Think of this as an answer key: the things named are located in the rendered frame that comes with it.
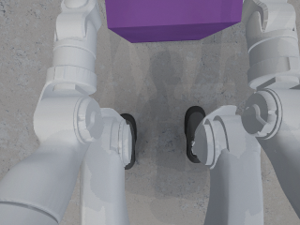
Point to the right robot thigh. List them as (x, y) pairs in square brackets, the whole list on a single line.
[(236, 186)]

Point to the left robot forearm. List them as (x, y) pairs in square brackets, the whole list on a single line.
[(74, 51)]

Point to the robot right upper arm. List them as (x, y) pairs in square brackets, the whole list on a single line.
[(272, 116)]

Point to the robot left upper arm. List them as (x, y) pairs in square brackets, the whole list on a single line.
[(37, 190)]

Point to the carton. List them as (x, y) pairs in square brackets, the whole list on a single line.
[(140, 21)]

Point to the robot right foot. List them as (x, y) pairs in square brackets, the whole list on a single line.
[(193, 117)]

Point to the right robot forearm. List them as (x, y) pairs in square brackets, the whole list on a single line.
[(272, 44)]

